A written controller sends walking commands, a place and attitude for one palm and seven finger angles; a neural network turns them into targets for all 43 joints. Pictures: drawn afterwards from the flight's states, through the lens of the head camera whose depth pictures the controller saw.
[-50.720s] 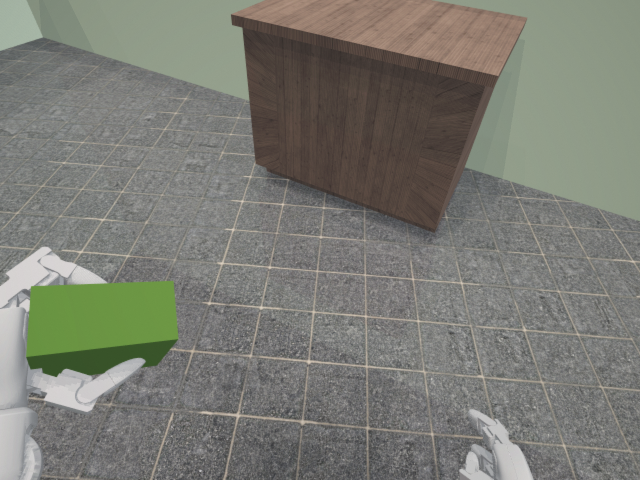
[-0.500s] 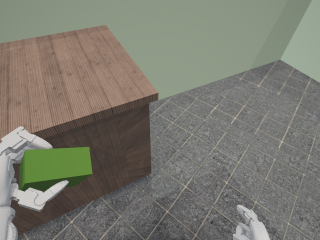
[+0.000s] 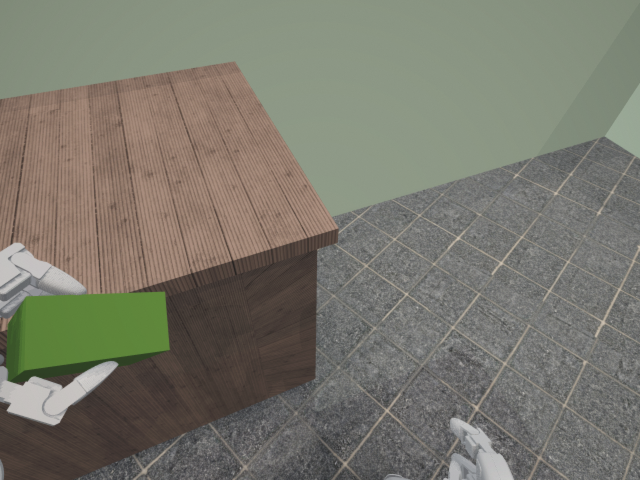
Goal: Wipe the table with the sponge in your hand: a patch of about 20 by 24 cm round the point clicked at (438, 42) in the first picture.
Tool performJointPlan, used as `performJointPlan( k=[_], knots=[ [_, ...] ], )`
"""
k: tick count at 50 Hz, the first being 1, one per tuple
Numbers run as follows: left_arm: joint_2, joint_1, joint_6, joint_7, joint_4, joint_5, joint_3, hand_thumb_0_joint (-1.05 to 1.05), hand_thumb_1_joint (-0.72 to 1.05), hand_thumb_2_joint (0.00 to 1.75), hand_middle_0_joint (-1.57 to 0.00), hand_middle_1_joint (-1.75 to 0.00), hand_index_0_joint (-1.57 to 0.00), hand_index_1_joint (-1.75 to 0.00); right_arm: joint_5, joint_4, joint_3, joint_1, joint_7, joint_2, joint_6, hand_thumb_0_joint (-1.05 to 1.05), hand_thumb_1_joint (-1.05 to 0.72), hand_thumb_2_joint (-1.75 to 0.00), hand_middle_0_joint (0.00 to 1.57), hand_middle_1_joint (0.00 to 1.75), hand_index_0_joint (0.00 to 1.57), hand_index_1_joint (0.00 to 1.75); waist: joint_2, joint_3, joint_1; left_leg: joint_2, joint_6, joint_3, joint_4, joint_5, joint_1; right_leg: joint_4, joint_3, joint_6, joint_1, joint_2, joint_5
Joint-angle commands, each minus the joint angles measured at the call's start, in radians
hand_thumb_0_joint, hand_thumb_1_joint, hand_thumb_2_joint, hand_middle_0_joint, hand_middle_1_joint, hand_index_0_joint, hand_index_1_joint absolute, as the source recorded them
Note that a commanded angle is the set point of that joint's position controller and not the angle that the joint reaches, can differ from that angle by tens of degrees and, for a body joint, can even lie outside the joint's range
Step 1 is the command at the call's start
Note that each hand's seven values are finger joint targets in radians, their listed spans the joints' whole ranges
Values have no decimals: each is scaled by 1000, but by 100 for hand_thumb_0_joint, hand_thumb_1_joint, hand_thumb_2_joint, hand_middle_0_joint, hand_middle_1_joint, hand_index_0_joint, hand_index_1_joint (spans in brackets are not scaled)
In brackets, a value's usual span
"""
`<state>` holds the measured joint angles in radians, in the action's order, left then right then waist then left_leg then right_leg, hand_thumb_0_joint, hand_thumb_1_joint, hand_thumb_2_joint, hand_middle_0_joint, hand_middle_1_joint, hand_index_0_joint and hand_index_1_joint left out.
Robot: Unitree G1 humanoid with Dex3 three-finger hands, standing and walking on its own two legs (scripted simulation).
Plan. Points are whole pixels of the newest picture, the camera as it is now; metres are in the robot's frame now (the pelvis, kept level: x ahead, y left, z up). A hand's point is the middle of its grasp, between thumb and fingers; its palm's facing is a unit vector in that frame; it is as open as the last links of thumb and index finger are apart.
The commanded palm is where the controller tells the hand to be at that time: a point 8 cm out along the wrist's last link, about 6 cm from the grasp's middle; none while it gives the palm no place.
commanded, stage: take the last steps up to it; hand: left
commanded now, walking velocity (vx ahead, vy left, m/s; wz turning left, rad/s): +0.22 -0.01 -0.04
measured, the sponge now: (106, 334) +0.22 +0.23 +0.13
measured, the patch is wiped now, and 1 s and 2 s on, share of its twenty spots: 1.00 1.00 1.00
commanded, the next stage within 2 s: come to a stop and stand still in 0.28 s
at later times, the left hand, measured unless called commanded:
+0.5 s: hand (132, 221) +0.34 +0.23 +0.17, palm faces +0.47 -0.77 -0.43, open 9.7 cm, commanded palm +0.29 +0.26 +0.17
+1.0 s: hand (147, 208) +0.38 +0.23 +0.15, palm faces +0.42 -0.79 -0.45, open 9.7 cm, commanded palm +0.33 +0.26 +0.17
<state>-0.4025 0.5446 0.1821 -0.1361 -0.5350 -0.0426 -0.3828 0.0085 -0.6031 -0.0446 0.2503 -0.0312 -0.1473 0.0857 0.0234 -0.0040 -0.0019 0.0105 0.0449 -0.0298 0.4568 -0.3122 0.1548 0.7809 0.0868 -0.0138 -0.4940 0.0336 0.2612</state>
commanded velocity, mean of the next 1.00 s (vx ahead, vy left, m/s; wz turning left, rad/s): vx -0.05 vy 0.00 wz -0.01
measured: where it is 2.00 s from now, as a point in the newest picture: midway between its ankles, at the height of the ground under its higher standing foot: outside the picture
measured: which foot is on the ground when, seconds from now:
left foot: down 0.00-0.10, up 0.12-0.36, down 0.38-1.00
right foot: up 0.00-0.08, down 0.10-1.00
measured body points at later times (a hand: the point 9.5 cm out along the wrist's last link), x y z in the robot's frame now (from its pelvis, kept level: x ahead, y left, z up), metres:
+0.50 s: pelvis +0.14 -0.03 -0.02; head +0.15 -0.03 +0.43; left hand +0.31 +0.27 +0.19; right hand +0.32 -0.25 -0.10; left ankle +0.15 +0.10 -0.74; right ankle +0.12 -0.12 -0.74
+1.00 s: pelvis +0.17 -0.02 +0.00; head +0.20 -0.03 +0.45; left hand +0.35 +0.27 +0.18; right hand +0.39 -0.24 -0.08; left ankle +0.15 +0.10 -0.74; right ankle +0.12 -0.12 -0.74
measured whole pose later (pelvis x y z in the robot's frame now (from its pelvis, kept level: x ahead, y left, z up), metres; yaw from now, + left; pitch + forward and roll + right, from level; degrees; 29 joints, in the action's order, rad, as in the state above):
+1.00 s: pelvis +0.17 -0.02 +0.00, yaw +1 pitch +3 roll +0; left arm -0.39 0.51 0.06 -0.16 -0.54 -0.05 -0.35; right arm 0.01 -0.54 -0.02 0.13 -0.07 -0.20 0.02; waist 0.00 -0.01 0.03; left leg -0.04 -0.02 -0.07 0.47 -0.28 0.24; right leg 0.46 0.05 0.03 -0.18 -0.01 0.34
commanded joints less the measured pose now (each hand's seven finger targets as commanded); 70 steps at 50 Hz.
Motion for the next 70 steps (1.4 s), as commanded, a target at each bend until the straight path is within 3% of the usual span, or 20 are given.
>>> performJointPlan(
  k=[1, 3, 5, 6, 10, 16, 17, 19, 21, 24, 30, 34, 39, 42, 45, 53, 54, 55, 62, 70],
  knots=[
    [-117, -136, 44, -16, -134, 0, -77, 0, 10, 130, -120, -160, -120, -160, 0, 147, 73, -103, -35, -175, 49, 0, -90, -90, 20, 30, 20, 30, 116, 72, -10, -189, 50, 78, -60, 334, 49, -230, 80, 1, 216, -52, -96],
    [-141, -198, 44, -27, -138, 7, -84, 0, 10, 130, -120, -160, -120, -160, 1, 152, 69, -133, -39, -170, 43, 0, -90, -90, 20, 30, 20, 30, 42, 127, 11, -153, 35, 26, 170, 281, 207, -320, 28, 38, 498, -25, -121],
    [-170, -252, 46, -30, -161, 16, -82, 0, 10, 130, -120, -160, -120, -160, 1, 165, 78, -143, -37, -162, 38, 0, -90, -90, 20, 30, 20, 30, -242, 187, 11, 9, -6, -42, 643, -117, 497, -408, -536, 226, 664, 311, -97],
    [-172, -266, 58, -32, -176, 12, -92, 0, 10, 130, -120, -160, -120, -160, -3, 160, 80, -142, -32, -174, 38, 0, -90, -90, 20, 30, 20, 30, -183, 137, 14, -15, -15, 30, 742, -221, 497, -492, -605, 256, 560, 378, -1],
    [-177, -204, 78, -28, -274, 15, -102, 0, 10, 130, -120, -160, -120, -160, 5, 158, 71, -178, -12, -157, 3, 0, -90, -90, 20, 30, 20, 30, -36, 39, 13, -126, -22, 86, 605, -184, 368, -488, -388, 238, 272, 332, 67],
    [-156, -112, 63, -49, -257, -23, -127, 0, 10, 130, -120, -160, -120, -160, -2, 163, 73, -161, -34, -148, -10, 0, -90, -90, 20, 30, 20, 30, -3, 89, 2, -38, -37, -106, 141, 82, 28, -385, -108, 132, 181, 161, 88],
    [-154, -107, 61, -49, -238, -24, -127, 0, 10, 130, -120, -160, -120, -160, -1, 166, 79, -148, -39, -156, -11, 0, -90, -90, 20, 30, 20, 30, 26, 77, -1, -52, -27, -67, 94, 59, 17, -326, -98, 112, 178, 135, 100],
    [-120, -113, 55, -44, -210, -26, -109, 0, 10, 130, -120, -160, -120, -160, 7, 180, 90, -129, -48, -200, -14, 0, -90, -90, 20, 30, 20, 30, 248, 54, -5, -259, 69, 297, -92, -21, -20, -80, -22, 31, 52, 4, 167],
    [-137, -102, 41, -39, -121, -17, -109, 0, 10, 130, -120, -160, -120, -160, -1, 177, 69, -147, -42, -162, 2, 0, -90, -90, 20, 30, 20, 30, 209, 26, 0, -338, 119, 383, -172, 162, 29, 21, -62, 12, 44, -19, 225],
    [-125, -191, 29, -36, -175, -6, -70, 0, 10, 130, -120, -160, -120, -160, 5, 168, 60, -138, -39, -164, 26, 0, -90, -90, 20, 30, 20, 30, 126, 87, 11, -219, 15, 93, 11, 547, 12, -306, -52, 4, 239, -2, -91],
    [-154, -133, -11, -57, -247, -4, -78, 0, 10, 130, -120, -160, -120, -160, 4, 188, 52, -168, -41, -158, 32, 0, -90, -90, 20, 30, 20, 30, -88, 204, 19, -49, -67, -20, 209, 303, 185, -284, -178, 64, 545, 144, -1068],
    [-199, -52, 8, -56, -255, -14, -158, 0, 10, 130, -120, -160, -120, -160, -3, 203, 38, -185, -52, -138, -4, 0, -90, -90, 20, 30, 20, 30, -78, 196, 45, -37, -60, 6, 160, 66, 294, -279, -184, 65, 624, 190, -1064],
    [-157, -16, -10, -46, -201, -26, -137, 0, 10, 130, -120, -160, -120, -160, 1, 204, 54, -175, -66, -162, -39, 0, -90, -90, 20, 30, 20, 30, -46, 248, 22, -75, -46, -16, 72, 673, 6, -231, -80, 5, 477, 78, -922],
    [-150, -20, -33, -41, -240, -21, -113, 0, 10, 130, -120, -160, -120, -160, 5, 204, 73, -154, -57, -171, -50, 0, -90, -90, 20, 30, 20, 30, 59, 303, -1, -168, -7, 32, 76, 1135, -271, -191, -40, -24, 246, -16, -395],
    [-108, -50, -47, -34, -252, -17, -59, 0, 10, 130, -120, -160, -120, -160, -1, 203, 74, -168, -49, -163, -30, 0, -90, -90, 20, 30, 20, 30, 125, 237, 10, -219, -9, 66, 6, 988, -208, -279, -52, 1, 219, -33, -37],
    [-150, -105, -59, -61, -240, -18, -75, 0, 10, 130, -120, -160, -120, -160, 3, 209, 62, -164, -59, -162, -22, 0, -90, -90, 20, 30, 20, 30, -20, 266, 4, -67, -58, -21, 83, 548, 15, -365, -102, 16, 488, 67, -820],
    [-910, -1204, 128, -54, -454, -1, -433, 0, 10, 130, -120, -160, -120, -160, 41, 263, -35, -119, -120, -190, 16, 0, -90, -90, 20, 30, 20, 30, 118, -54, -30, -71, -14, 75, -36, 319, 143, -358, -94, -41, 298, 27, -246],
    [-327, -668, 72, -23, 16, 5, -272, 0, 10, 130, -120, -160, -120, -160, 36, 202, 52, -123, -82, -90, 41, 0, -90, -90, 20, 30, 20, 30, 107, 79, 36, -132, -17, 48, 15, 336, 20, -333, -94, 19, 129, 31, -54],
    [-117, -24, 58, 16, -106, -24, -91, 0, 10, 130, -120, -160, -120, -160, 9, 205, 88, -146, 28, -188, 52, 0, -90, -90, 20, 30, 20, 30, -120, 209, 41, -54, -33, -23, 81, 264, 66, -399, -182, 12, 407, 81, -436],
    [-177, -203, 68, -4, -193, -2, -134, 0, 10, 130, -120, -160, -120, -160, -14, 182, 77, -183, -25, -188, 65, 0, -90, -90, 20, 30, 20, 30, -14, 57, 9, -78, -20, 20, -33, 91, -15, -482, -155, 26, 205, 30, -20]
  ],
)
